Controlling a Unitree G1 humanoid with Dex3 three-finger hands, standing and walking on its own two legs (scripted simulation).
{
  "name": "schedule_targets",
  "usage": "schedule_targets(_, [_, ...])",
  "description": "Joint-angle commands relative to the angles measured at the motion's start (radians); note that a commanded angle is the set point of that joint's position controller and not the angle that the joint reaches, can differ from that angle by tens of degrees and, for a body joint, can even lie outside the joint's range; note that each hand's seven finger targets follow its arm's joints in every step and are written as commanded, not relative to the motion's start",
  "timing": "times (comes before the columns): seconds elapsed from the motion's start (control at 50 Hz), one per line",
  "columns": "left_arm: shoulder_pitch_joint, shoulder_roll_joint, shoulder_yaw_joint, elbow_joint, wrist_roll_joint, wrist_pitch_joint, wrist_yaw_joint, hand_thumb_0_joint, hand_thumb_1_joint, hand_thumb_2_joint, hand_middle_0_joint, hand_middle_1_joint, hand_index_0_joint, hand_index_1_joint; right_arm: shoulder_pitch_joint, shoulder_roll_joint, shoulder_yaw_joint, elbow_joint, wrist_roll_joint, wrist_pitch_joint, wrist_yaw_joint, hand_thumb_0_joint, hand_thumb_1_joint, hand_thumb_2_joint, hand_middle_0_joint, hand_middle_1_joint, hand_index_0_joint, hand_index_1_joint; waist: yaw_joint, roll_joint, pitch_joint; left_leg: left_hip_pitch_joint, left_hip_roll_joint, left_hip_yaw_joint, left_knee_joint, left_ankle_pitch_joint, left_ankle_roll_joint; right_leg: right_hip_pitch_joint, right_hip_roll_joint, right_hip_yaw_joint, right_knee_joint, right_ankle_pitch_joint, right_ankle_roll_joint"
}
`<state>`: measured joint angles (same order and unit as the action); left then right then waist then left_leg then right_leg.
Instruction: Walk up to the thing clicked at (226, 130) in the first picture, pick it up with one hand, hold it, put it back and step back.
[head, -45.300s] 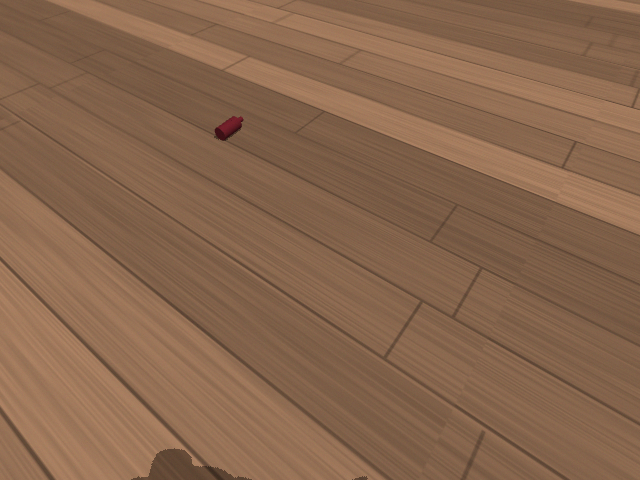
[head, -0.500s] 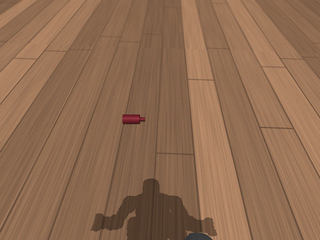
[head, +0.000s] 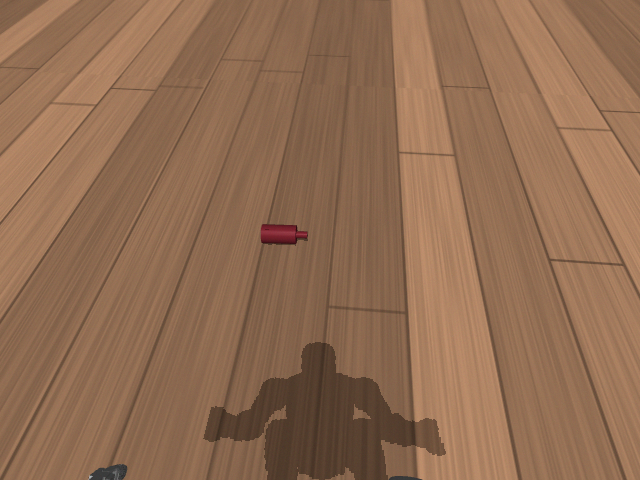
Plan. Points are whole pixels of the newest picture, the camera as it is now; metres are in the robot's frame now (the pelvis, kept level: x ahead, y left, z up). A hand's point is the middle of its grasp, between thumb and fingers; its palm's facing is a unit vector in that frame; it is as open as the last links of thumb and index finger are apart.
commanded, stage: step back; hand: left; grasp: from above
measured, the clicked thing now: (284, 234) +1.04 +0.18 -0.72
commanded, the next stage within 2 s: stand in 0.12 s
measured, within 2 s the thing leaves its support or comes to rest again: neither
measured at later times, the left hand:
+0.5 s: hand out of the picture +0.10 +0.25 -0.13, palm faces -0.02 -0.94 -0.33, open 7.4 cm
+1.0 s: hand out of the picture +0.07 +0.24 -0.13, palm faces -0.04 -0.94 -0.35, open 7.4 cm
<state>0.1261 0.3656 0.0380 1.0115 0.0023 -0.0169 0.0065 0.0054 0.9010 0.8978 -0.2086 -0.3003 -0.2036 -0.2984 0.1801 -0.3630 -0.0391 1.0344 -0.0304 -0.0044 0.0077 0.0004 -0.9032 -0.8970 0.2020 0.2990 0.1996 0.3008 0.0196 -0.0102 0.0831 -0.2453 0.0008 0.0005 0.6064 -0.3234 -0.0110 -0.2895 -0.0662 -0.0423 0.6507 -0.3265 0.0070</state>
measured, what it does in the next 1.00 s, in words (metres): stands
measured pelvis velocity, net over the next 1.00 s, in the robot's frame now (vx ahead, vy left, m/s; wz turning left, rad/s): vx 0.00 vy -0.02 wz -0.01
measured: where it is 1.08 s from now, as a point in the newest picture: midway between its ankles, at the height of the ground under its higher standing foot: outside the picture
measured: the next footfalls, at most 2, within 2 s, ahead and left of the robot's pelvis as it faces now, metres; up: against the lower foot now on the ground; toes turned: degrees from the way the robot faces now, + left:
none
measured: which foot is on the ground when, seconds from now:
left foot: down 0.00-1.00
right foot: down 0.00-1.00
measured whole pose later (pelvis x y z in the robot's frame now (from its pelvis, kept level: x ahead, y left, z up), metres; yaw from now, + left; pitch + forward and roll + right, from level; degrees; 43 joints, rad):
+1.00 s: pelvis +0.00 -0.02 +0.02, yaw -1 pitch -2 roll +0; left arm 0.12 0.35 0.00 1.15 0.01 -0.02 -0.01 0.00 0.90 0.90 -0.21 -0.30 -0.20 -0.30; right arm 0.13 -0.35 0.00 1.15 -0.01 -0.01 0.02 0.00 -0.90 -0.90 0.20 0.30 0.20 0.30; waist -0.01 0.01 0.05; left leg -0.11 0.05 0.00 0.33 -0.19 -0.04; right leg -0.14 -0.01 -0.06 0.34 -0.17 -0.01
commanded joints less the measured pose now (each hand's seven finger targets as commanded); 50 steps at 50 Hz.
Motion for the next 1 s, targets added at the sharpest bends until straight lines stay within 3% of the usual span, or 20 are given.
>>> schedule_targets(0.0, [-0.046,0.212,0.045,-0.041,0.001,-0.030,0.011,0.000,0.900,0.900,-0.200,-0.300,-0.200,-0.300,-0.101,-0.215,-0.040,-0.061,0.007,-0.017,-0.014,0.000,-0.900,-0.900,0.200,0.300,0.200,0.300,0.021,0.062,-0.112,-0.072,0.149,-0.139,-0.148,0.281,0.090,0.175,-0.026,0.062,-0.142,0.173,-0.037])
schedule_targets(0.04, [-0.038,0.239,0.050,-0.033,-0.002,-0.037,0.012,0.000,0.900,0.900,-0.200,-0.300,-0.200,-0.300,-0.079,-0.204,-0.035,-0.050,0.012,-0.018,-0.020,0.000,-0.900,-0.900,0.200,0.300,0.200,0.300,0.005,0.053,-0.141,-0.033,0.105,-0.097,-0.112,0.349,0.053,0.195,-0.074,0.106,-0.137,0.350,-0.056])
schedule_targets(0.08, [-0.046,0.236,0.042,-0.022,-0.005,-0.034,0.015,0.000,0.900,0.900,-0.200,-0.300,-0.200,-0.300,-0.095,-0.206,-0.038,-0.032,0.015,-0.015,-0.020,0.000,-0.900,-0.900,0.200,0.300,0.200,0.300,0.002,0.067,-0.150,0.030,0.111,-0.097,-0.122,0.385,0.053,0.162,-0.078,0.090,-0.137,0.374,-0.059])
schedule_targets(0.1, [-0.045,0.179,0.015,0.007,-0.008,-0.024,0.007,0.000,0.900,0.900,-0.200,-0.300,-0.200,-0.300,-0.079,-0.215,-0.026,-0.028,0.023,-0.029,-0.018,0.000,-0.900,-0.900,0.200,0.300,0.200,0.300,-0.009,0.054,-0.150,0.071,0.134,-0.131,-0.189,0.391,0.057,0.150,-0.053,0.080,-0.158,0.349,-0.046])
schedule_targets(0.16, [-0.068,0.187,0.010,0.011,-0.006,-0.018,0.005,0.000,0.900,0.900,-0.200,-0.300,-0.200,-0.300,-0.091,-0.227,-0.026,-0.012,0.021,-0.044,-0.018,0.000,-0.900,-0.900,0.200,0.300,0.200,0.300,-0.013,0.070,-0.150,0.118,0.158,-0.133,-0.201,0.577,0.054,0.181,-0.041,0.060,-0.181,0.378,-0.029])
schedule_targets(0.2, [-0.068,0.196,0.008,0.027,-0.004,-0.019,0.005,0.000,0.900,0.900,-0.200,-0.300,-0.200,-0.300,-0.110,-0.214,-0.022,-0.008,0.025,-0.044,-0.019,0.000,-0.900,-0.900,0.200,0.300,0.200,0.300,-0.013,0.063,-0.154,0.144,0.149,-0.111,-0.203,0.586,0.045,0.199,-0.051,0.063,-0.205,0.422,-0.026])
schedule_targets(0.28, [-0.088,0.198,0.002,0.043,0.001,-0.021,0.002,0.000,0.900,0.900,-0.200,-0.300,-0.200,-0.300,-0.130,-0.200,-0.016,-0.001,0.030,-0.036,-0.019,0.000,-0.900,-0.900,0.200,0.300,0.200,0.300,-0.020,0.027,-0.153,0.152,0.133,-0.088,-0.248,0.488,0.033,0.225,-0.065,0.072,-0.263,0.441,-0.024])
schedule_targets(0.38, [-0.096,0.198,-0.001,0.063,0.003,-0.020,0.000,0.000,0.900,0.900,-0.200,-0.300,-0.200,-0.300,-0.155,-0.193,-0.011,0.010,0.027,-0.033,-0.015,0.000,-0.900,-0.900,0.200,0.300,0.200,0.300,-0.018,0.024,-0.119,0.144,0.133,-0.080,-0.298,0.389,0.030,0.229,-0.070,0.080,-0.317,0.367,-0.016])
schedule_targets(0.44, [-0.091,0.200,0.000,0.071,0.005,-0.020,-0.002,0.000,0.900,0.900,-0.200,-0.300,-0.200,-0.300,-0.165,-0.189,-0.010,0.018,0.025,-0.032,-0.012,0.000,-0.900,-0.900,0.200,0.300,0.200,0.300,-0.015,0.029,-0.096,0.134,0.129,-0.081,-0.334,0.279,0.024,0.197,-0.069,0.084,-0.348,0.273,-0.014])
schedule_targets(0.5, [-0.097,0.199,0.000,0.074,0.009,-0.024,-0.003,0.000,0.900,0.900,-0.200,-0.300,-0.200,-0.300,-0.167,-0.194,-0.008,0.022,0.024,-0.032,-0.010,0.000,-0.900,-0.900,0.200,0.300,0.200,0.300,-0.017,0.022,-0.096,0.130,0.131,-0.082,-0.343,0.260,0.024,0.207,-0.073,0.086,-0.360,0.265,-0.014])
schedule_targets(0.54, [-0.096,0.205,0.001,0.079,0.008,-0.024,-0.003,0.000,0.900,0.900,-0.200,-0.300,-0.200,-0.300,-0.160,-0.190,-0.008,0.031,0.022,-0.029,-0.007,0.000,-0.900,-0.900,0.200,0.300,0.200,0.300,-0.018,0.014,-0.075,0.120,0.122,-0.079,-0.359,0.169,0.019,0.175,-0.071,0.093,-0.382,0.181,-0.013])
schedule_targets(0.6, [-0.092,0.196,-0.002,0.080,0.008,-0.026,-0.006,0.000,0.900,0.900,-0.200,-0.300,-0.200,-0.300,-0.156,-0.200,-0.009,0.035,0.022,-0.033,-0.005,0.000,-0.900,-0.900,0.200,0.300,0.200,0.300,-0.018,0.024,-0.093,0.114,0.128,-0.082,-0.358,0.201,0.020,0.199,-0.076,0.096,-0.384,0.220,-0.018])
schedule_targets(0.72, [-0.080,0.216,0.001,0.083,0.009,-0.024,-0.004,0.000,0.900,0.900,-0.200,-0.300,-0.200,-0.300,-0.134,-0.184,-0.005,0.045,0.021,-0.025,0.000,0.000,-0.900,-0.900,0.200,0.300,0.200,0.300,-0.016,-0.026,-0.065,0.114,0.114,-0.079,-0.349,0.120,0.020,0.129,-0.075,0.111,-0.423,0.058,-0.019])
schedule_targets(0.98, [-0.062,0.212,0.001,0.082,0.005,-0.023,-0.003,0.000,0.900,0.900,-0.200,-0.300,-0.200,-0.300,-0.097,-0.193,0.001,0.053,0.019,-0.025,-0.007,0.000,-0.900,-0.900,0.200,0.300,0.200,0.300,-0.020,0.010,-0.107,0.118,0.130,-0.076,-0.329,0.198,0.019,0.175,-0.074,0.108,-0.381,0.223,-0.025])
